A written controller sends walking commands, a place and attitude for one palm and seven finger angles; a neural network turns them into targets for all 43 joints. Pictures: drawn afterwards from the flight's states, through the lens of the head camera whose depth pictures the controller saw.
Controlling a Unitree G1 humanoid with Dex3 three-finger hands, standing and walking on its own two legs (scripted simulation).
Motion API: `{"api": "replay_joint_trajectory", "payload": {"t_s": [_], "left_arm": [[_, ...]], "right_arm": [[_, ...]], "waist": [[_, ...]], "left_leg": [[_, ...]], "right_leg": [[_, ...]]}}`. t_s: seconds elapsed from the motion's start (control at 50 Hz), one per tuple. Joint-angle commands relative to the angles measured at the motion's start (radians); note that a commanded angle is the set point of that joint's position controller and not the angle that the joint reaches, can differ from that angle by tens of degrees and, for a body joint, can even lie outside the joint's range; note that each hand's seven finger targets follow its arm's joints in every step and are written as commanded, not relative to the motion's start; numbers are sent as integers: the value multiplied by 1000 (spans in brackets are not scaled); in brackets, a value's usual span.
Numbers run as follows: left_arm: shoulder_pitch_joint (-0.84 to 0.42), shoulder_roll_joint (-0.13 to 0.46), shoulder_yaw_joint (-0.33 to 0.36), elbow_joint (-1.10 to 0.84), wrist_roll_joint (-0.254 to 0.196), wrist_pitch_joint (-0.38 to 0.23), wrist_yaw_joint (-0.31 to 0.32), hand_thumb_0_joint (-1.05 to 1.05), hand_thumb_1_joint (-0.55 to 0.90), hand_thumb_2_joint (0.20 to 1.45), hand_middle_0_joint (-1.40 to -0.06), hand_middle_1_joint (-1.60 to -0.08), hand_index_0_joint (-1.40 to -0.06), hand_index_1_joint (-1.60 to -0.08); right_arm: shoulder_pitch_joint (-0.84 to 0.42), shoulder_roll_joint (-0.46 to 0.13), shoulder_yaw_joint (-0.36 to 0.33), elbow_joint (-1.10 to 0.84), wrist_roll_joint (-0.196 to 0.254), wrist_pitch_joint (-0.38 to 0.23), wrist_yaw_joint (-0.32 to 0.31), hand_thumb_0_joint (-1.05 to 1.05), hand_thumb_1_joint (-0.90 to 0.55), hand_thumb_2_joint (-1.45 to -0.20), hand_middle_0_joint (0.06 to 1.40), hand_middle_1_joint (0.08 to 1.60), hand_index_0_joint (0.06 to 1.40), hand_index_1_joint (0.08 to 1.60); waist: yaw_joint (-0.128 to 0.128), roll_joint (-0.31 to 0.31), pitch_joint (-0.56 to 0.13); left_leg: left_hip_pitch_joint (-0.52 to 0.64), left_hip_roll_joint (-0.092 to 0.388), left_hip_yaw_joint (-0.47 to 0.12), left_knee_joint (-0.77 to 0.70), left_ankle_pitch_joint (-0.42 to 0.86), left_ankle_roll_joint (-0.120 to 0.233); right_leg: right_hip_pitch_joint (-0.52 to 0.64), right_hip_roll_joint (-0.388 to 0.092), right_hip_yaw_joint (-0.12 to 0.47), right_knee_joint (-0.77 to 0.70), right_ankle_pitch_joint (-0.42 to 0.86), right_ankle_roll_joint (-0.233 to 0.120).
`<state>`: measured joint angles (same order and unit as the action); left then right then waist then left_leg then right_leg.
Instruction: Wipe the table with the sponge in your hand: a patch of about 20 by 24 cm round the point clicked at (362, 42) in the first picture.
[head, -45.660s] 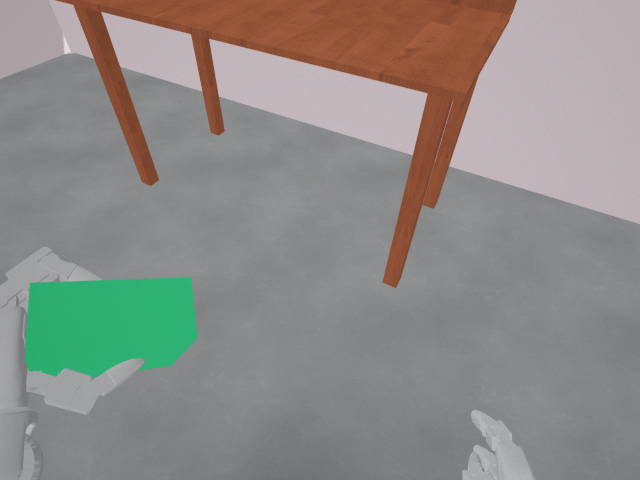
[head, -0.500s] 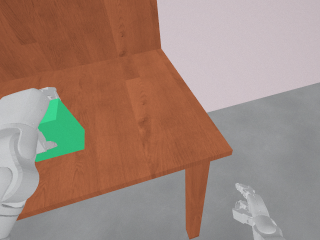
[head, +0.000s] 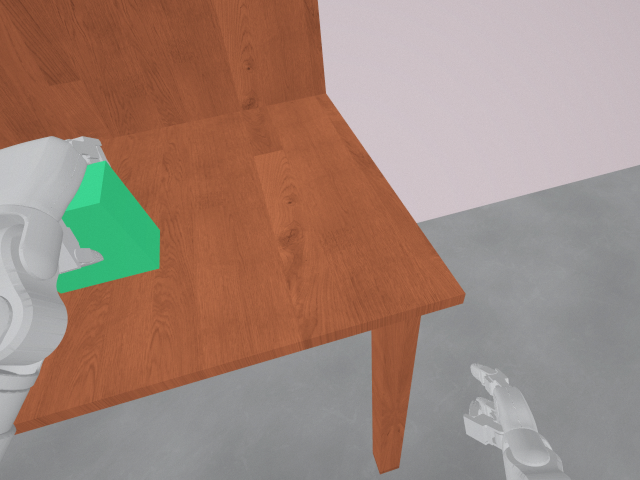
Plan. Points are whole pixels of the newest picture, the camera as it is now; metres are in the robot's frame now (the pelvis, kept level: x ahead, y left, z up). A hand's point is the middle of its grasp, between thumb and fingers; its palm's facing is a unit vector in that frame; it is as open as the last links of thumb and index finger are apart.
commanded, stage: lift the sponge slowly off the table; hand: left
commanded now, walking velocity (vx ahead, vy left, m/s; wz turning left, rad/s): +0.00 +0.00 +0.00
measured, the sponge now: (92, 242) +0.27 +0.32 +0.20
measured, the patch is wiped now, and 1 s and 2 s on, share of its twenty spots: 0.95 0.95 0.95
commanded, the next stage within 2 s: bring the sponge back beside the body in 0.20 s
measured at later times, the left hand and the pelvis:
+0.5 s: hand (83, 206) +0.27 +0.30 +0.25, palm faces +0.23 -0.02 -0.97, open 9.7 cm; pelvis +0.00 +0.00 +0.00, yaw +0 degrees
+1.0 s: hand (74, 231) +0.24 +0.29 +0.25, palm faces +0.30 -0.07 -0.95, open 9.7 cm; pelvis +0.00 +0.01 +0.00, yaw -1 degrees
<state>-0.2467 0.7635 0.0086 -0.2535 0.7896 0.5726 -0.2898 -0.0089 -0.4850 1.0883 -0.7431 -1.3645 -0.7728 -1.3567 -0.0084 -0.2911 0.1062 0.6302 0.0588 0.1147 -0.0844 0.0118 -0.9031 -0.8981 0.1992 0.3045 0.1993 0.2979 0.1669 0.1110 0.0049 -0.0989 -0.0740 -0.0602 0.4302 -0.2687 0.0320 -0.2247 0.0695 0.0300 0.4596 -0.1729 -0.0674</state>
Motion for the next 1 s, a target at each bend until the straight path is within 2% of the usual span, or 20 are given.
{"api": "replay_joint_trajectory", "payload": {"t_s": [0.0,0.02,0.1,0.14,0.22,0.24,0.28,0.32,0.34,0.42,0.44,0.52,0.54,0.6,0.62,0.64,0.72,0.74,0.82,0.98], "left_arm": [[-341,304,197,-141,28,-9,41,0,100,1300,-1200,-1600,-1200,-1600],[-347,319,206,-129,43,10,43,0,100,1300,-1200,-1600,-1200,-1600],[-345,318,211,-141,31,-2,37,0,100,1300,-1200,-1600,-1200,-1600],[-347,258,161,-132,35,14,32,0,100,1300,-1200,-1600,-1200,-1600],[-341,286,182,-170,41,22,37,0,100,1300,-1200,-1600,-1200,-1600],[-362,267,167,-145,40,19,39,0,100,1300,-1200,-1600,-1200,-1600],[-393,276,159,-131,37,12,39,0,100,1300,-1200,-1600,-1200,-1600],[-401,288,168,-157,55,24,47,0,100,1300,-1200,-1600,-1200,-1600],[-405,266,158,-175,50,17,51,0,100,1300,-1200,-1600,-1200,-1600],[-338,279,183,-202,46,29,55,0,100,1300,-1200,-1600,-1200,-1600],[-335,263,178,-192,44,27,58,0,100,1300,-1200,-1600,-1200,-1600],[-284,272,195,-248,34,38,65,0,100,1300,-1200,-1600,-1200,-1600],[-282,257,192,-232,33,36,69,0,100,1300,-1200,-1600,-1200,-1600],[-237,263,209,-299,9,30,71,0,100,1300,-1200,-1600,-1200,-1600],[-221,269,217,-332,18,45,78,0,100,1300,-1200,-1600,-1200,-1600],[-210,253,212,-313,16,45,83,0,100,1300,-1200,-1600,-1200,-1600],[-176,255,216,-346,8,55,92,0,100,1300,-1200,-1600,-1200,-1600],[-181,247,214,-327,6,52,99,0,100,1300,-1200,-1600,-1200,-1600],[-149,244,216,-407,5,61,106,0,100,1300,-1200,-1600,-1200,-1600],[-72,223,219,-390,-19,63,124,0,100,1300,-1200,-1600,-1200,-1600]], "right_arm": [[-235,-85,-33,-186,-7,-48,-12,0,-900,-900,200,300,200,300],[-261,-89,-34,-190,1,-56,-9,0,-900,-900,200,300,200,300],[-239,-87,-34,-191,-8,-44,-10,0,-900,-900,200,300,200,300],[-228,-76,-23,-200,0,-49,-5,0,-900,-900,200,300,200,300],[-266,-84,-30,-208,4,-51,-5,0,-900,-900,200,300,200,300],[-227,-79,-20,-208,0,-48,-7,0,-900,-900,200,300,200,300],[-236,-85,-27,-197,0,-42,-11,0,-900,-900,200,300,200,300],[-260,-85,-28,-206,5,-53,-8,0,-900,-900,200,300,200,300],[-230,-73,-19,-215,-1,-53,-8,0,-900,-900,200,300,200,300],[-263,-78,-28,-211,1,-51,-3,0,-900,-900,200,300,200,300],[-228,-71,-19,-212,-3,-46,-3,0,-900,-900,200,300,200,300],[-273,-76,-27,-218,3,-42,2,0,-900,-900,200,300,200,300],[-234,-71,-19,-216,-3,-38,1,0,-900,-900,200,300,200,300],[-252,-73,-29,-215,-7,-27,3,0,-900,-900,200,300,200,300],[-285,-72,-29,-227,3,-38,7,0,-900,-900,200,300,200,300],[-242,-66,-21,-224,-3,-33,6,0,-900,-900,200,300,200,300],[-286,-73,-28,-225,5,-29,6,0,-900,-900,200,300,200,300],[-244,-68,-21,-223,-1,-26,5,0,-900,-900,200,300,200,300],[-299,-70,-28,-233,5,-29,4,0,-900,-900,200,300,200,300],[-271,-71,-25,-219,-3,-8,5,0,-900,-900,200,300,200,300]], "waist": [[2,-36,-232],[2,-23,-214],[8,-44,-248],[-2,-54,-240],[6,-31,-225],[0,-77,-239],[-5,-45,-213],[4,-18,-230],[8,-49,-278],[12,-16,-243],[8,-63,-256],[14,-23,-243],[10,-68,-253],[17,-37,-262],[20,-22,-271],[17,-61,-275],[13,-28,-223],[11,-63,-238],[17,-5,-242],[14,-55,-189]], "left_leg": [[-121,28,-14,-65,211,5],[-125,33,-28,-62,196,4],[-124,27,-11,-62,224,4],[-129,35,-5,-62,220,3],[-125,43,-27,-71,185,4],[-134,38,-6,-66,202,5],[-128,37,-11,-81,164,4],[-123,41,-27,-77,162,3],[-126,35,-7,-70,199,5],[-121,41,-24,-66,198,3],[-128,38,-4,-63,217,3],[-115,42,-22,-60,210,2],[-124,38,-4,-55,237,2],[-109,32,-5,-52,254,3],[-101,40,-23,-44,253,3],[-111,35,-2,-43,272,3],[-97,43,-21,-44,240,2],[-109,40,-4,-45,253,2],[-80,41,-22,-48,257,2],[-93,43,-6,-61,234,0]], "right_leg": [[238,-77,89,-57,51,-2],[206,-66,134,-63,17,-14],[248,-78,88,-46,64,-3],[235,-82,81,-43,46,-4],[198,-64,119,-57,1,-13],[230,-83,74,-44,17,-3],[204,-73,72,-64,-17,0],[194,-63,117,-63,-33,-16],[250,-83,75,-38,8,-7],[210,-63,125,-52,12,-16],[244,-79,83,-38,32,-8],[211,-60,133,-48,29,-16],[240,-75,90,-32,57,-8],[248,-70,96,-31,100,-6],[233,-60,149,-34,89,-18],[258,-75,99,-21,103,-7],[199,-55,154,-47,64,-16],[235,-72,109,-32,77,-8],[213,-50,150,-39,85,-18],[214,-57,111,-51,59,-4]]}}
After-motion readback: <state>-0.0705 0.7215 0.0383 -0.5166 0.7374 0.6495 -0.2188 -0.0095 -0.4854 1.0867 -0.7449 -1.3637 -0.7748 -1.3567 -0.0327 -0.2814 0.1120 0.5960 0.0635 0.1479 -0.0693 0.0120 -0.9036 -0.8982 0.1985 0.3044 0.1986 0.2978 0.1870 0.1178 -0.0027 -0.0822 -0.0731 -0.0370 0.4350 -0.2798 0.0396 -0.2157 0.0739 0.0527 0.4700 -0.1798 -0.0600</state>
